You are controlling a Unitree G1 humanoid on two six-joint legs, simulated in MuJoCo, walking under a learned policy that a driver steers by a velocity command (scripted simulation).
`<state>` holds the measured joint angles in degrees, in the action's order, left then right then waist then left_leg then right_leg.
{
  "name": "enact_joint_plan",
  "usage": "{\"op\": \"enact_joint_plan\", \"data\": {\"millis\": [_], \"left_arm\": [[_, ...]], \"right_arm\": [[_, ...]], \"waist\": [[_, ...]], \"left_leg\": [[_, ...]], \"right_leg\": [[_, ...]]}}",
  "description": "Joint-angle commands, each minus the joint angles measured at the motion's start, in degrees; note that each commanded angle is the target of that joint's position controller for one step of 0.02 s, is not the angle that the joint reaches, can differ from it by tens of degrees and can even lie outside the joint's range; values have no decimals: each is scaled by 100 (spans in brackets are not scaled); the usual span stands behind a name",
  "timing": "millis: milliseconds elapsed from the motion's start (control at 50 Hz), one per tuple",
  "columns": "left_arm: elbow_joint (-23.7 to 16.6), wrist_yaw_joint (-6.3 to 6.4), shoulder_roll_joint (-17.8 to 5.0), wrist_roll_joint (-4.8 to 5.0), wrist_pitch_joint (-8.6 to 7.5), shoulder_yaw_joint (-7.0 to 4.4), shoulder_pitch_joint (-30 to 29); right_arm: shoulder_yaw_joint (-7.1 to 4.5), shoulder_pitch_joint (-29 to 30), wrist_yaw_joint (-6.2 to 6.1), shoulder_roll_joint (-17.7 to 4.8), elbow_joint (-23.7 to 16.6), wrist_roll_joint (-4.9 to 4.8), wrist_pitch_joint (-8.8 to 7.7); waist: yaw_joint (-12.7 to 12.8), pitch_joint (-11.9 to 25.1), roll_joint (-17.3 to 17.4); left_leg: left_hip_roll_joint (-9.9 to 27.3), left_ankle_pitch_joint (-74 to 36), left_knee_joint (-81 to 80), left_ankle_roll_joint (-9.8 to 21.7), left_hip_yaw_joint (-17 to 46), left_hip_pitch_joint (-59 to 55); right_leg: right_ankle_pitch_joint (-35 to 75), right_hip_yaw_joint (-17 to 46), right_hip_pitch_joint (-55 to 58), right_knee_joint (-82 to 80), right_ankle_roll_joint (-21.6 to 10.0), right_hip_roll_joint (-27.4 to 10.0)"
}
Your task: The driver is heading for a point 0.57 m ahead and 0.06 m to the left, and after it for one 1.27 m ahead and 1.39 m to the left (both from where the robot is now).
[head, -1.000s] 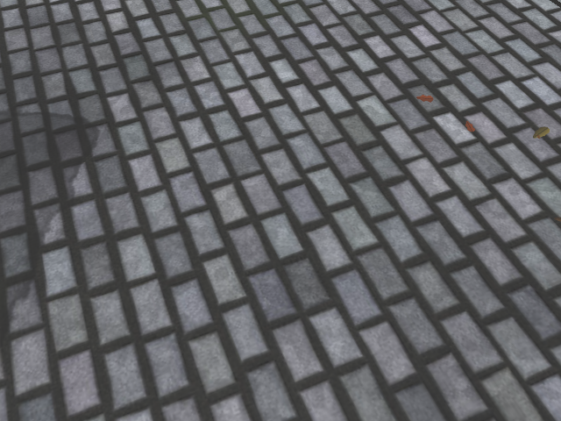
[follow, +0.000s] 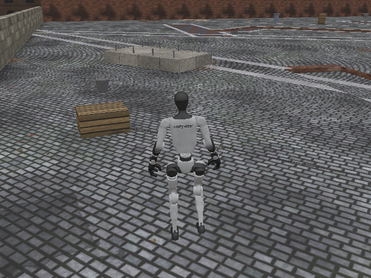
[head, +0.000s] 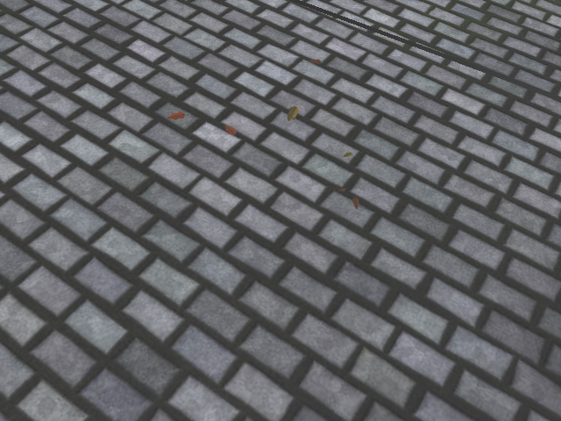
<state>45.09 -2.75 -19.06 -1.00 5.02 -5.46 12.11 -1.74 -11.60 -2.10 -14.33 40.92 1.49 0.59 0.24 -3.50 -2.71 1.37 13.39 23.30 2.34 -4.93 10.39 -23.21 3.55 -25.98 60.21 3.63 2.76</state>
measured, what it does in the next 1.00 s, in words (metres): walks ahead: right foot, then left foot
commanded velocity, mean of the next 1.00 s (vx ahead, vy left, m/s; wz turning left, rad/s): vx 0.41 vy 0.00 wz -0.06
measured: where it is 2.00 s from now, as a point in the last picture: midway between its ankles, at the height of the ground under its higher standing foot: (267, 237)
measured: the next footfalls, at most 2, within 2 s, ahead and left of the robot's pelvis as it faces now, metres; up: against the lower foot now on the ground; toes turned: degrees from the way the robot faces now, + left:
right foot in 0.22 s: +0.05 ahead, -0.13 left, +0.00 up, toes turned -6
left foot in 0.68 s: +0.42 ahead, +0.02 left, +0.00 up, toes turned -3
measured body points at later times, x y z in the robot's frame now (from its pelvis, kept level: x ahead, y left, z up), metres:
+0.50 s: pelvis +0.13 -0.06 +0.00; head +0.14 -0.07 +0.45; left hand +0.16 +0.21 -0.13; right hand +0.21 -0.33 -0.13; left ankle +0.26 +0.07 -0.69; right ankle +0.01 -0.12 -0.75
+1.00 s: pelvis +0.41 -0.05 +0.00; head +0.43 -0.04 +0.45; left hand +0.57 +0.19 -0.12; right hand +0.38 -0.31 -0.13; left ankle +0.38 +0.02 -0.75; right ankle +0.54 -0.22 -0.69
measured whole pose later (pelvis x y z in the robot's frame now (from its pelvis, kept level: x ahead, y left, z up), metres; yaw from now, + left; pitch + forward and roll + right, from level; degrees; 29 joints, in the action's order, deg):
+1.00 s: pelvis +0.41 -0.05 +0.00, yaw -1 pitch +1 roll +1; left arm 46.9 -1.7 -14.8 -2.4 -2.2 -0.5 6.8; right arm -2.8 -23.9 1.2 -13.8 52.1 0.0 -3.3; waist -2.6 -2.2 -2.1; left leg -6.3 10.8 16.0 5.8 1.2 5.5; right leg -5.2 1.8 -35.6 45.6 1.6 -6.1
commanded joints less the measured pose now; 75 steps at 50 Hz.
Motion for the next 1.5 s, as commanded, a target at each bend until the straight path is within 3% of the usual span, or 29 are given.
{"op": "enact_joint_plan", "data": {"millis": [20,140,200,220,240,260,300,340,480,580,620,660,680,700,720,740,760,800,880,1060,1120,1160,1180,1200,1220,1240,1260,1320,1500], "left_arm": [[-601,-124,-360,-38,-53,-16,-565],[-628,-132,-106,-39,-280,171,-666],[-49,4,-83,-145,-498,199,645],[114,71,-493,-240,-588,117,1358],[38,135,-1315,-80,-598,-50,1457],[66,187,-1100,-30,-590,-37,1267],[-55,193,-491,-40,-666,179,552],[-44,240,-326,-20,-787,241,440],[417,215,-306,40,-936,253,1067],[708,282,-459,20,-972,239,1298],[760,315,-553,-4,-979,231,1158],[802,330,-668,-51,-930,199,1052],[757,325,-566,-28,-938,241,1110],[584,256,88,157,-955,376,1749],[631,234,-294,-31,-984,277,1498],[482,215,-348,-61,-986,242,1064],[425,183,-324,-79,-1027,280,767],[403,152,-111,-155,-943,330,757],[262,115,26,-185,-766,382,462],[-467,111,53,-64,-811,448,-1473],[-554,137,-101,-37,-882,408,-1366],[-355,204,-287,-36,-966,321,-560],[-174,278,-509,-105,-1055,231,174],[-163,379,-968,-255,-1091,128,1151],[-155,390,-1430,-260,-978,-4,970],[-248,361,-822,-199,-913,86,587],[-329,338,-340,-146,-918,203,249],[-180,332,-73,-94,-1009,277,194],[168,282,-145,-18,-1128,189,707]], "right_arm": [[-333,-481,38,-1079,-159,29,-79],[-411,-590,241,-1199,75,56,-197],[-307,-425,286,-861,154,-65,-161],[-140,-281,315,-351,-7,-10,-163],[-132,15,348,-365,-365,60,-171],[-279,180,348,-944,-332,105,-157],[-307,-126,496,-954,-66,-61,-237],[-298,-358,532,-901,149,59,-221],[-163,645,541,-542,-185,57,-177],[-94,1157,526,-485,-426,30,-202],[-128,777,447,-556,-325,23,-219],[-247,-632,318,-774,134,30,-277],[-338,-1563,230,-1054,385,131,-332],[-530,-2044,198,-1828,465,235,-349],[-462,-1746,286,-1571,503,-26,-320],[-407,-989,305,-1339,434,-103,-315],[-309,-592,341,-938,363,-104,-331],[-212,-398,333,-680,468,-103,-382],[-266,-697,323,-832,660,-143,-508],[-359,-1488,264,-935,827,-107,-444],[-410,-1330,202,-1056,724,-57,-420],[-453,-1065,195,-1178,622,-48,-421],[-422,-1052,233,-1050,604,-81,-452],[-297,-1065,257,-596,386,-142,-490],[-236,-1672,265,-256,167,-289,-465],[-298,-1557,201,-758,431,-129,-338],[-323,-1197,257,-790,427,-86,-316],[-306,-908,412,-598,361,41,-178],[-164,571,626,-353,-205,40,-60]], "waist": [[-392,367,1253],[-307,74,1141],[397,363,538],[725,676,-726],[720,293,-1419],[698,-120,-658],[199,-353,-442],[42,-182,-411],[178,-361,-212],[203,-471,-183],[-37,-237,-214],[-676,615,-107],[-1021,1231,161],[-753,2080,1624],[-657,2079,1314],[-314,1045,1004],[-242,554,522],[82,158,602],[164,99,574],[-448,17,623],[-302,129,727],[85,409,693],[411,850,322],[738,1814,-407],[260,2074,-1832],[173,1373,-655],[141,800,-54],[-31,387,-370],[83,39,-223]], "left_leg": [[1482,406,-1075,914,1283,-1119],[1471,847,-1228,844,977,-250],[1015,581,-30,528,258,1078],[495,1362,1691,247,-395,1962],[-232,2137,2710,94,-356,3499],[215,1821,3315,120,325,3596],[409,745,3289,87,506,3288],[426,163,3372,-49,373,2954],[380,-691,2600,-324,146,3226],[139,-876,1350,37,13,2514],[-125,-577,1104,273,-83,1771],[-499,-376,693,497,-193,105],[128,-76,571,696,456,-1396],[1909,1040,102,1430,3362,-2918],[2049,1072,-861,1531,4915,-2592],[1879,1342,-864,1438,4011,-1761],[1640,934,-1012,1353,3317,-998],[1084,68,-1262,1121,2422,-37],[806,-664,-1534,1280,1853,409],[621,-1548,-1076,1044,1897,-347],[737,-2048,-627,855,2180,-511],[628,-2477,108,682,2253,-330],[228,-2383,1223,546,1974,-39],[-176,-971,2910,408,1464,622],[-897,1934,4109,276,900,2386],[-363,1553,4700,335,1041,2832],[-170,966,4641,318,1054,2773],[176,403,4295,107,908,2422],[280,-970,2971,-96,484,3033]], "right_leg": [[47,-232,-773,-633,-50,-189],[-253,-686,729,-2512,-588,-100],[677,-655,3125,-4041,-858,45],[-602,1109,3966,-4807,-1003,-1305],[-1361,3284,3903,-5355,-1709,-2535],[-1230,2966,3381,-5225,-1966,-2491],[-470,1851,2918,-5349,-1594,-1722],[907,1146,2838,-5389,-1444,-1360],[2933,392,2694,-5386,-1576,-1219],[3896,254,2899,-5303,-1449,-1453],[5367,109,3046,-4752,-1303,-1477],[6535,-132,2970,-2929,-1112,-1267],[5191,-254,2006,-1423,-1034,-1016],[1594,-587,119,1001,-746,35],[-416,163,-534,1645,-856,277],[34,139,-945,1764,-900,-180],[489,20,-903,1409,-906,-446],[697,-44,-438,708,-793,-740],[1020,-271,-410,-92,-432,-822],[2319,-358,-703,-2393,-61,-555],[1885,-238,-131,-2853,-196,-439],[1441,-304,1023,-3269,-358,-246],[1378,-104,2067,-3584,-531,-481],[64,1325,3336,-3796,-824,-1937],[-587,3833,4171,-4622,-1375,-2954],[-1076,3612,3557,-4616,-1372,-2758],[-541,2640,2916,-4622,-1245,-2442],[1519,865,2125,-4832,-1004,-1808],[3067,-837,2287,-5120,-1133,-1622]]}}
Keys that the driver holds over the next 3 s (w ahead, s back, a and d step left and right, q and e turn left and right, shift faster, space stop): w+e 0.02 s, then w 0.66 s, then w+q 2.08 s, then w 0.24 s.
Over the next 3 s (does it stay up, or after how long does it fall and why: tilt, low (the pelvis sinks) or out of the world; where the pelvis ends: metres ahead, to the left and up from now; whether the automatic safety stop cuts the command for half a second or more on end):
stays up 1.26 0.45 0.00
